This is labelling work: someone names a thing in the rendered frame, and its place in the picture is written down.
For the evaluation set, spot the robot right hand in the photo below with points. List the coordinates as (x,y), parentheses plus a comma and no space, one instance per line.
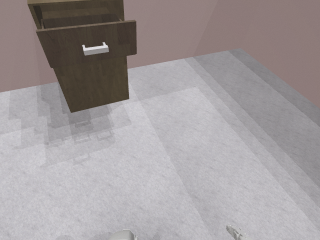
(237,233)

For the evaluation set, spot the drawer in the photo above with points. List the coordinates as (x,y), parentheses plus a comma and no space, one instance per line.
(62,38)

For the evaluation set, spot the handle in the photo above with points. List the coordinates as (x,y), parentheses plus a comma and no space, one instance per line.
(95,50)

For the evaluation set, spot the cabinet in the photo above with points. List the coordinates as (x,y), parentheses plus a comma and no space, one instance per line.
(90,84)

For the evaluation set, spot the left robot thigh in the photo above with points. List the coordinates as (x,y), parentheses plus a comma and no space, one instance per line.
(123,235)

